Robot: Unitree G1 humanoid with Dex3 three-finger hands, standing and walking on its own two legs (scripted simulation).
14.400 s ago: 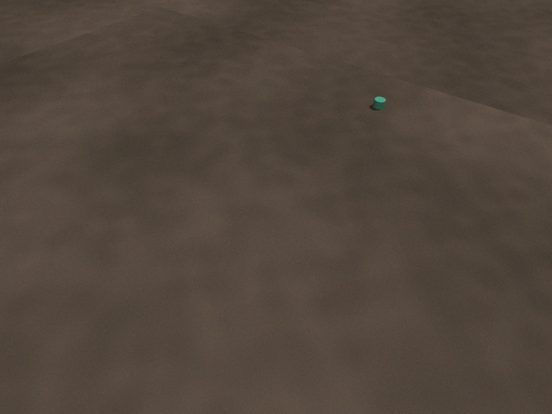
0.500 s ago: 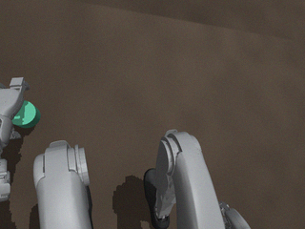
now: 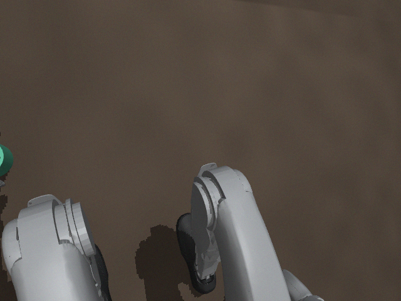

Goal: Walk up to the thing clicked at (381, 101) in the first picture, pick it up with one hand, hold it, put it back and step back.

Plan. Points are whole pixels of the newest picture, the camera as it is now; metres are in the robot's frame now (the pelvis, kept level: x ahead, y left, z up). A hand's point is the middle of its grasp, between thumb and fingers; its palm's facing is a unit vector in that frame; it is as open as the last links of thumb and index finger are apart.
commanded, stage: rest palm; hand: left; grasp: from above
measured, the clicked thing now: out of the picture +0.40 +0.34 -0.27
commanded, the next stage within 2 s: close in 1.24 s
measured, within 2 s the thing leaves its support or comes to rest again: neither
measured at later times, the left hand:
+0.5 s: hand out of the picture +0.39 +0.32 -0.24, palm faces -0.42 -0.17 -0.89, open 14.1 cm
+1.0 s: hand out of the picture +0.38 +0.32 -0.26, palm faces -0.43 -0.17 -0.89, open 14.0 cm
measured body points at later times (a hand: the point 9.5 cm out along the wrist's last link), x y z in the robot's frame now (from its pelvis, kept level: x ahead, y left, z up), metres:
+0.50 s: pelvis +0.00 +0.00 +0.00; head +0.24 +0.13 +0.35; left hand +0.40 +0.33 -0.19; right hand +0.09 -0.25 -0.08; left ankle +0.06 +0.14 -0.26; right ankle +0.10 -0.11 -0.26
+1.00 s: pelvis +0.00 +0.01 +0.00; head +0.25 +0.13 +0.34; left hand +0.40 +0.33 -0.21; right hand +0.08 -0.24 -0.08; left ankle +0.06 +0.14 -0.26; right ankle +0.10 -0.11 -0.26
